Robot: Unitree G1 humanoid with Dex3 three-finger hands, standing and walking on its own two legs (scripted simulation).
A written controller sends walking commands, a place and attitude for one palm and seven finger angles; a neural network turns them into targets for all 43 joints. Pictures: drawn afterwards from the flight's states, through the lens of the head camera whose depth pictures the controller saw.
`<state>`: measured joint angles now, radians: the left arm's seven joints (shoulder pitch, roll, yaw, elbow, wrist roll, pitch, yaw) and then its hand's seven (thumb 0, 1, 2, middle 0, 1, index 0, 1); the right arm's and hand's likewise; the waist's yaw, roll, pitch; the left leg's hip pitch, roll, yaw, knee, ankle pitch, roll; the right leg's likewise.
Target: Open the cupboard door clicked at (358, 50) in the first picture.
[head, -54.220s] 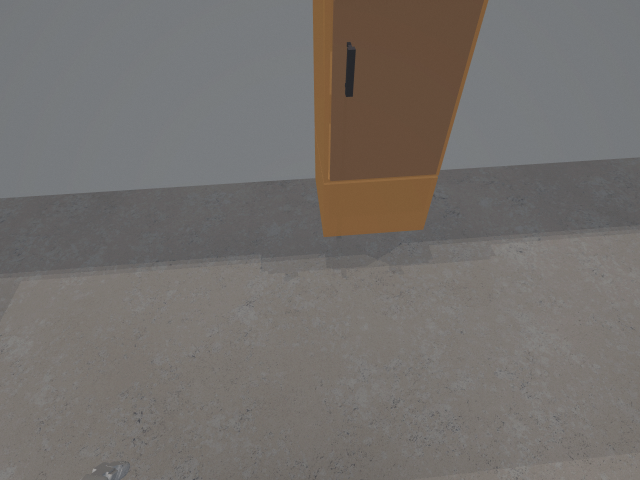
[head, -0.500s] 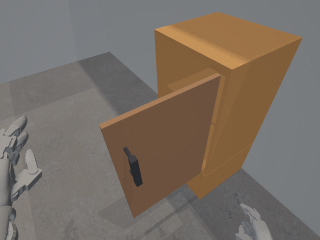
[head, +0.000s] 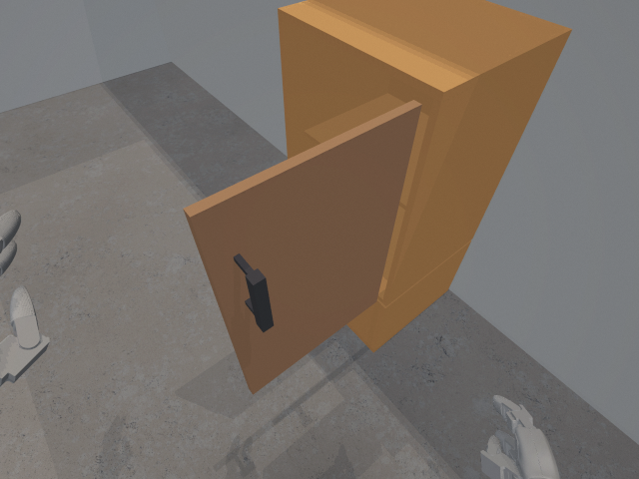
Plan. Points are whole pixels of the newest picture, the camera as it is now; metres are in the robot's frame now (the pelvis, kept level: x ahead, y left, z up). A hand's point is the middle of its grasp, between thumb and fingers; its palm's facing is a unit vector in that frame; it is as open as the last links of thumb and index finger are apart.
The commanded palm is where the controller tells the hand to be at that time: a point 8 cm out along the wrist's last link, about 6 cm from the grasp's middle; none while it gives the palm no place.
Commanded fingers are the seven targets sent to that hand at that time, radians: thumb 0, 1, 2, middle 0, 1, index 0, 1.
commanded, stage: step back with the hand held close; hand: left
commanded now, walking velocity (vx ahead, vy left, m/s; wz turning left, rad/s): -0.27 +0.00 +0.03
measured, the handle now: (253, 293) +0.37 +0.13 -0.02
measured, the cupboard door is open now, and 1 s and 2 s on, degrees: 90 90 90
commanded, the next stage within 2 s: stop stepping back and stand still in 0.98 s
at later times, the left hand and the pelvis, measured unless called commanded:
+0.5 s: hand out of the picture +0.13 +0.27 +0.16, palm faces +0.45 -0.76 -0.47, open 7.4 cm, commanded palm +0.06 +0.31 +0.18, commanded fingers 0.00 0.90 0.90 -0.20 -0.30 -0.20 -0.30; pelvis -0.06 +0.01 -0.01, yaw +3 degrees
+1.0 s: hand out of the picture +0.06 +0.25 +0.17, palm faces +0.33 -0.85 -0.41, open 7.4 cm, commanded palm -0.01 +0.30 +0.18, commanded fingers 0.00 0.90 0.90 -0.20 -0.30 -0.20 -0.30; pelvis -0.18 +0.01 -0.02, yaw -4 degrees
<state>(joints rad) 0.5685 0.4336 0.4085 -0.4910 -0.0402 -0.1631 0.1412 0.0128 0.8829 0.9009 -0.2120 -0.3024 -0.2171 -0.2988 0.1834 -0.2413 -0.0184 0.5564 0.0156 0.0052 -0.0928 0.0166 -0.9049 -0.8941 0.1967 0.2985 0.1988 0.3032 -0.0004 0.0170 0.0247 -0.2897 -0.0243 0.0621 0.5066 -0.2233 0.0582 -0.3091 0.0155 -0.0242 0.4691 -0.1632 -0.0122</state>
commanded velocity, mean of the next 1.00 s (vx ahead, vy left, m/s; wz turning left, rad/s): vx -0.37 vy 0.00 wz -0.01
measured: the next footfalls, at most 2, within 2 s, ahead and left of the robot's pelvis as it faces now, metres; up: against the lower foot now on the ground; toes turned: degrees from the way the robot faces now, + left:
right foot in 0.96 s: -0.25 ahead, -0.05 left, +0.00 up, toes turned -5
left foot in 1.36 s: -0.17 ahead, +0.12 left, +0.00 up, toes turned +0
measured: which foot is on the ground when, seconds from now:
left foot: down 0.00-1.00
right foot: down 0.00-0.60, up 0.62-0.94, down 0.96-1.00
